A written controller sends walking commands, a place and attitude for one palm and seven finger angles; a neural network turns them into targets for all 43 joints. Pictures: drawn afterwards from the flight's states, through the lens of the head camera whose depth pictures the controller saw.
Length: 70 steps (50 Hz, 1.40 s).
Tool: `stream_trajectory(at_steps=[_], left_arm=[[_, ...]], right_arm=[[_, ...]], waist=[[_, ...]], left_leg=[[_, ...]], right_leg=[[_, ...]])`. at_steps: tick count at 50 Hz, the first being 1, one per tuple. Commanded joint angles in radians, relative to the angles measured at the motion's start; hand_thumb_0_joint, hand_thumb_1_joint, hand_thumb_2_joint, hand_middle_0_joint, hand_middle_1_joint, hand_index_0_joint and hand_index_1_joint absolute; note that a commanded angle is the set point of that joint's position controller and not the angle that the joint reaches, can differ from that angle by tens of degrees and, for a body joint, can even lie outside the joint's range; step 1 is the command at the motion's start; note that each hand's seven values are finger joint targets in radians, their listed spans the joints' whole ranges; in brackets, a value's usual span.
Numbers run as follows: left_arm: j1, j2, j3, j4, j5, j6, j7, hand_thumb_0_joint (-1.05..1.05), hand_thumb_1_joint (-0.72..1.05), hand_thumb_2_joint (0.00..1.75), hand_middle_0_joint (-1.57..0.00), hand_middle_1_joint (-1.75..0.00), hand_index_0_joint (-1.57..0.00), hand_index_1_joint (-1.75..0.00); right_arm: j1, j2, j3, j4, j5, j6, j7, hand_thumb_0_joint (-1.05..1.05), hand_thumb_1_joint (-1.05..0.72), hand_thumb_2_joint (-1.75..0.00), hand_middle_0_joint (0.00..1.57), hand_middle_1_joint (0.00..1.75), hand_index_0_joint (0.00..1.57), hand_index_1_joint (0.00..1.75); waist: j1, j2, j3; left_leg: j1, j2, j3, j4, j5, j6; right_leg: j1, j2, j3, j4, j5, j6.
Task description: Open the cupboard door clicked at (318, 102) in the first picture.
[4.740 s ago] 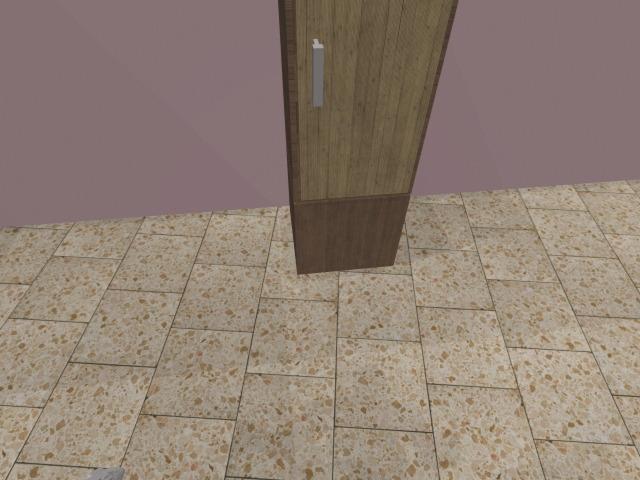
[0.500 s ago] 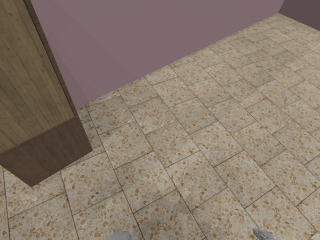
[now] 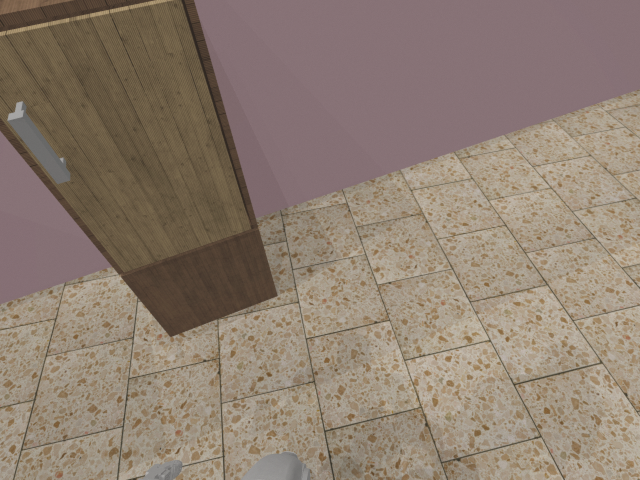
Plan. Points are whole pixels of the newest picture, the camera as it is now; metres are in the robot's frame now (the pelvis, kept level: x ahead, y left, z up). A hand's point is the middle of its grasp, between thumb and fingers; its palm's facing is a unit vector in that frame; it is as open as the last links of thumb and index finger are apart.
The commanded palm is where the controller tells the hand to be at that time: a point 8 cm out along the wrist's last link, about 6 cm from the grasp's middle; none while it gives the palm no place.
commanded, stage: turn to face it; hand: left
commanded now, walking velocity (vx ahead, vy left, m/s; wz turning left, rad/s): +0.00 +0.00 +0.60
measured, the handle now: (42, 143) +0.63 +0.53 +0.08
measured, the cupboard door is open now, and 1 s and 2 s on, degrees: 0 0 0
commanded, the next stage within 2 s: take the last steps up to it in 0.66 s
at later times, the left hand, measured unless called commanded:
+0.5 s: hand out of the picture -0.03 +0.27 -0.17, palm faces +0.32 -0.91 -0.27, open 7.4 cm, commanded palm none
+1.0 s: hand out of the picture -0.05 +0.19 -0.15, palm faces +0.46 -0.86 -0.23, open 7.3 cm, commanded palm none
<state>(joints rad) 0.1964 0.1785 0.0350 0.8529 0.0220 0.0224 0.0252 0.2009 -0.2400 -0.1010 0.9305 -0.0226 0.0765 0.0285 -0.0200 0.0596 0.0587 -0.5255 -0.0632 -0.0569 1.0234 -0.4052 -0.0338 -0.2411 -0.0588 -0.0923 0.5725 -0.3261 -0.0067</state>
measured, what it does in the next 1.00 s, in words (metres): steps on the spot, turning left: left foot, then right foot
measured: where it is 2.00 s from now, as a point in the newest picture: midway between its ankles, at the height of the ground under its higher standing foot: (279, 475)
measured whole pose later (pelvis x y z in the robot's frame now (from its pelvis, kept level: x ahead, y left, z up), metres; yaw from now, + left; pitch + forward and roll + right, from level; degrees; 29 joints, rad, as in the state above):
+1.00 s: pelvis +0.01 +0.02 +0.01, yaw +25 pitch -1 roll +1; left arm 0.33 0.14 0.03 1.01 0.03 -0.03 0.02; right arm 0.26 -0.22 -0.08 1.04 -0.03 0.05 0.03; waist 0.02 0.03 0.01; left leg -0.41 0.06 0.02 0.98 -0.33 -0.04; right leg -0.14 -0.07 -0.16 0.41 -0.25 -0.01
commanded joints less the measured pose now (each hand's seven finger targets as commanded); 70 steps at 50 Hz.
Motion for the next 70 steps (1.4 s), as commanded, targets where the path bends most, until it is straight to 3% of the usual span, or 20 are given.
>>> stream_trajectory(at_steps=[1,11,14,15,16,17,22,32,34,35,37,39,42,53,57,58,59,60,65,70], left_arm=[[-0.028,0.176,0.047,-0.077,-0.001,-0.038,0.011,0.0,0.9,0.9,-0.2,-0.3,-0.2,-0.3],[0.109,0.255,0.074,0.004,0.01,-0.021,0.006,0.0,0.9,0.9,-0.2,-0.3,-0.2,-0.3],[0.091,0.251,0.077,0.018,-0.003,-0.013,0.0,0.0,0.9,0.9,-0.2,-0.3,-0.2,-0.3],[0.1,0.215,0.075,-0.004,-0.012,-0.009,-0.005,0.0,0.9,0.9,-0.2,-0.3,-0.2,-0.3],[0.059,0.144,0.047,-0.053,-0.014,-0.009,-0.012,0.0,0.9,0.9,-0.2,-0.3,-0.2,-0.3],[-0.008,0.156,0.043,-0.06,-0.005,0.005,-0.001,0.0,0.9,0.9,-0.2,-0.3,-0.2,-0.3],[0.022,0.149,0.047,0.017,-0.009,0.011,-0.013,0.0,0.9,0.9,-0.2,-0.3,-0.2,-0.3],[0.036,0.112,0.032,0.016,-0.014,0.003,-0.003,0.0,0.9,0.9,-0.2,-0.3,-0.2,-0.3],[0.098,0.118,0.034,0.036,-0.015,-0.011,0.001,0.0,0.9,0.9,-0.2,-0.3,-0.2,-0.3],[0.124,0.139,0.037,0.045,-0.01,-0.022,0.004,0.0,0.9,0.9,-0.2,-0.3,-0.2,-0.3],[0.137,0.272,0.055,0.037,0.008,-0.037,0.009,0.0,0.9,0.9,-0.2,-0.3,-0.2,-0.3],[0.1,0.216,0.05,0.04,-0.001,-0.038,0.012,0.0,0.9,0.9,-0.2,-0.3,-0.2,-0.3],[0.069,0.154,0.038,0.045,-0.002,-0.053,0.003,0.0,0.9,0.9,-0.2,-0.3,-0.2,-0.3],[0.255,0.155,0.038,0.193,0.014,-0.075,-0.009,0.0,0.9,0.9,-0.2,-0.3,-0.2,-0.3],[0.203,0.125,0.036,0.214,-0.001,-0.06,-0.013,0.0,0.9,0.9,-0.2,-0.3,-0.2,-0.3],[0.196,0.08,0.028,0.206,-0.002,-0.055,-0.02,0.0,0.9,0.9,-0.2,-0.3,-0.2,-0.3],[0.168,0.018,0.013,0.17,-0.005,-0.052,-0.025,0.0,0.9,0.9,-0.2,-0.3,-0.2,-0.3],[0.083,0.041,0.015,0.134,0.006,-0.052,-0.023,0.0,0.9,0.9,-0.2,-0.3,-0.2,-0.3],[0.137,0.02,0.023,0.21,0.008,-0.045,-0.045,0.0,0.9,0.9,-0.2,-0.3,-0.2,-0.3],[0.089,0.02,0.026,0.189,0.004,-0.029,-0.042,0.0,0.9,0.9,-0.2,-0.3,-0.2,-0.3]], right_arm=[[-0.007,-0.078,-0.014,-0.074,-0.001,-0.022,0.006,0.0,-0.9,-0.9,0.2,0.3,0.2,0.3],[-0.129,-0.053,0.021,-0.1,0.011,-0.036,0.003,0.0,-0.9,-0.9,0.2,0.3,0.2,0.3],[-0.026,-0.096,0.013,-0.081,0.006,-0.052,-0.004,0.0,-0.9,-0.9,0.2,0.3,0.2,0.3],[0.039,-0.191,-0.01,-0.072,-0.002,-0.064,-0.009,0.0,-0.9,-0.9,0.2,0.3,0.2,0.3],[0.106,-0.29,-0.032,-0.061,0.004,-0.064,-0.016,0.0,-0.9,-0.9,0.2,0.3,0.2,0.3],[0.152,-0.28,-0.028,-0.028,0.008,-0.062,-0.027,0.0,-0.9,-0.9,0.2,0.3,0.2,0.3],[-0.035,-0.166,0.013,-0.067,0.001,-0.071,-0.045,0.0,-0.9,-0.9,0.2,0.3,0.2,0.3],[-0.031,-0.157,0.008,-0.048,-0.004,-0.057,-0.04,0.0,-0.9,-0.9,0.2,0.3,0.2,0.3],[-0.046,-0.146,0.009,-0.045,0.002,-0.057,-0.039,0.0,-0.9,-0.9,0.2,0.3,0.2,0.3],[-0.044,-0.119,0.012,-0.042,0.009,-0.059,-0.036,0.0,-0.9,-0.9,0.2,0.3,0.2,0.3],[-0.031,-0.034,0.024,-0.076,0.017,-0.054,-0.029,0.0,-0.9,-0.9,0.2,0.3,0.2,0.3],[-0.036,-0.061,0.011,-0.043,0.006,-0.027,-0.033,0.0,-0.9,-0.9,0.2,0.3,0.2,0.3],[0.007,-0.052,0.011,0.008,-0.007,-0.035,-0.011,0.0,-0.9,-0.9,0.2,0.3,0.2,0.3],[-0.061,0.016,0.037,0.015,0.0,-0.08,0.003,0.0,-0.9,-0.9,0.2,0.3,0.2,0.3],[0.131,0.0,0.041,0.089,0.003,-0.107,-0.015,0.0,-0.9,-0.9,0.2,0.3,0.2,0.3],[0.227,-0.064,0.025,0.118,0.0,-0.113,-0.026,0.0,-0.9,-0.9,0.2,0.3,0.2,0.3],[0.328,-0.157,0.004,0.139,-0.009,-0.114,-0.037,0.0,-0.9,-0.9,0.2,0.3,0.2,0.3],[0.358,-0.164,0.006,0.15,-0.01,-0.113,-0.046,0.0,-0.9,-0.9,0.2,0.3,0.2,0.3],[0.192,-0.021,0.049,0.129,0.004,-0.147,-0.062,0.0,-0.9,-0.9,0.2,0.3,0.2,0.3],[0.252,-0.006,0.056,0.162,0.01,-0.161,-0.069,0.0,-0.9,-0.9,0.2,0.3,0.2,0.3]], waist=[[-0.007,-0.236,-0.018],[0.076,-0.283,-0.077],[0.016,-0.214,-0.128],[-0.023,0.002,-0.194],[-0.056,0.272,-0.203],[-0.079,0.168,-0.208],[0.006,0.096,-0.084],[0.01,0.095,-0.075],[0.046,0.067,-0.096],[0.057,0.009,-0.105],[0.064,-0.344,-0.089],[0.051,-0.294,-0.068],[0.03,-0.191,-0.003],[0.088,-0.239,0.021],[-0.007,-0.115,-0.01],[-0.05,0.084,-0.029],[-0.085,0.289,-0.017],[-0.107,0.22,0.021],[0.009,0.052,0.078],[0.024,0.028,0.075]], left_leg=[[-0.082,0.083,0.037,0.205,0.057,-0.037],[0.097,0.085,0.166,-0.263,-0.041,-0.024],[0.324,0.079,0.181,-0.579,0.189,0.003],[0.545,0.241,-0.022,-0.634,0.471,0.077],[0.641,0.487,-0.303,-0.634,0.936,0.226],[0.585,0.496,-0.261,-0.62,0.935,0.269],[0.399,0.31,-0.078,-0.651,0.745,0.19],[0.347,0.295,-0.171,-0.651,0.588,0.201],[0.301,0.265,-0.157,-0.588,0.554,0.165],[0.247,0.217,-0.132,-0.524,0.448,0.119],[0.027,0.015,0.032,-0.183,-0.167,0.013],[0.04,0.059,-0.031,0.047,-0.134,0.014],[-0.021,0.098,0.01,0.136,0.051,-0.001],[0.08,0.132,0.146,-0.315,0.014,0.018],[0.475,0.102,0.207,-0.598,0.124,0.022],[0.598,0.223,0.033,-0.669,-0.009,0.059],[0.624,0.444,-0.272,-0.829,-0.179,0.149],[0.576,0.498,-0.362,-0.885,-0.21,0.198],[0.424,0.356,-0.037,-0.875,0.237,0.165],[0.487,0.341,0.037,-0.857,0.516,0.188]], right_leg=[[0.06,-0.249,0.103,-0.248,0.329,-0.084],[0.185,-0.319,-0.001,-0.128,0.586,-0.103],[0.118,-0.281,-0.084,0.06,0.568,-0.018],[-0.094,-0.206,-0.118,0.266,0.34,0.047],[-0.343,-0.088,-0.089,0.467,-0.331,0.105],[-0.335,-0.086,0.021,0.555,-0.345,0.089],[-0.264,-0.068,0.051,0.537,-0.113,0.095],[-0.083,0.011,0.027,0.149,-0.081,0.075],[0.043,0.012,0.023,-0.045,0.06,0.072],[0.134,-0.02,0.05,-0.177,0.163,0.066],[0.174,-0.393,0.386,-0.283,0.4,-0.107],[0.069,-0.345,0.353,-0.314,0.271,-0.149],[0.066,-0.251,0.221,-0.356,0.023,-0.094],[0.127,-0.266,0.17,-0.399,-0.079,-0.126],[-0.101,-0.167,0.048,-0.235,-0.15,-0.059],[-0.238,-0.095,-0.018,-0.045,-0.187,-0.015],[-0.393,0.004,-0.107,0.227,-0.235,0.024],[-0.454,-0.007,-0.019,0.39,-0.25,0.009],[-0.376,-0.077,0.043,0.533,0.054,0.022],[-0.432,-0.071,0.041,0.485,0.135,0.038]])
